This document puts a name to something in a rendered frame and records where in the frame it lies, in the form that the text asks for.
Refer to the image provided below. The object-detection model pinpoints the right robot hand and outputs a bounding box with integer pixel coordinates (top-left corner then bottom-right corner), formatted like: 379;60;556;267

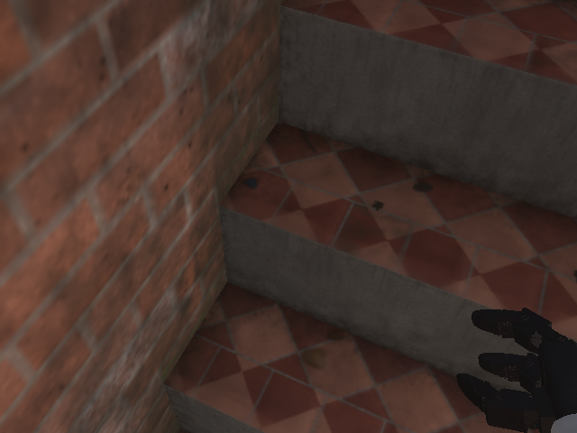
456;308;577;433

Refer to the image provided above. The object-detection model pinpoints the robot right forearm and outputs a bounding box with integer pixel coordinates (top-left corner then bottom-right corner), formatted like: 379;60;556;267
551;413;577;433

